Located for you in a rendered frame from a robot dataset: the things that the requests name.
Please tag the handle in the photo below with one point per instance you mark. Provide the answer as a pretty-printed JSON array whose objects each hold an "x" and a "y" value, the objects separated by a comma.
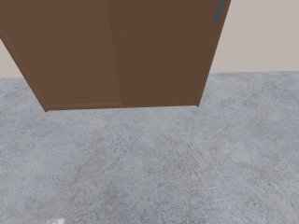
[{"x": 217, "y": 16}]

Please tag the wardrobe door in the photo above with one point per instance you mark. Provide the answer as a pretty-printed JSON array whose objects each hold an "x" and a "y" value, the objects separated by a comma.
[
  {"x": 66, "y": 47},
  {"x": 162, "y": 48}
]

